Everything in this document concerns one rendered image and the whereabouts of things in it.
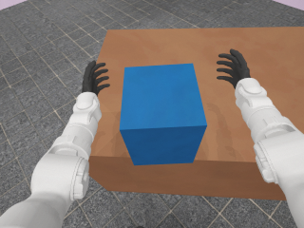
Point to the right robot forearm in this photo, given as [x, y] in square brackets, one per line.
[259, 113]

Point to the left robot hand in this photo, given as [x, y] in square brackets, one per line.
[90, 83]

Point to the robot left upper arm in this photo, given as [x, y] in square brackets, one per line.
[58, 181]

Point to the right robot hand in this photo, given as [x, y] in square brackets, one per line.
[239, 69]

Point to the pedestal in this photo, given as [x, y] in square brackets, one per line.
[225, 165]

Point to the left robot forearm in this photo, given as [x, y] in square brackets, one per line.
[80, 130]

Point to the robot right upper arm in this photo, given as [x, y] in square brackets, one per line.
[280, 159]

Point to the carton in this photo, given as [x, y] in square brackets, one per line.
[162, 116]

